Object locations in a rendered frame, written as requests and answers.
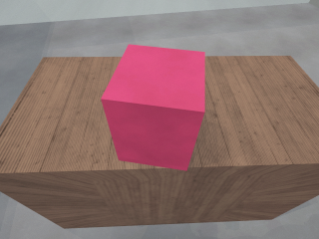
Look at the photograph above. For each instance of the carton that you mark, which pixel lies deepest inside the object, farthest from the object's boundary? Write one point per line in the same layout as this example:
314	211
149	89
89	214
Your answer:
154	105

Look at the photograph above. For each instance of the pedestal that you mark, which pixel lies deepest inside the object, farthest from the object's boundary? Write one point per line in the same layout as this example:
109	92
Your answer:
256	155

